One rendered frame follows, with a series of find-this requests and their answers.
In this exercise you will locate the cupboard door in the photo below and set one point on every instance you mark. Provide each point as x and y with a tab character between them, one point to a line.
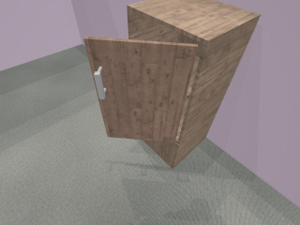
146	85

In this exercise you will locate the handle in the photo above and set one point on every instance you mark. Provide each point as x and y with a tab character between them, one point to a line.
101	90

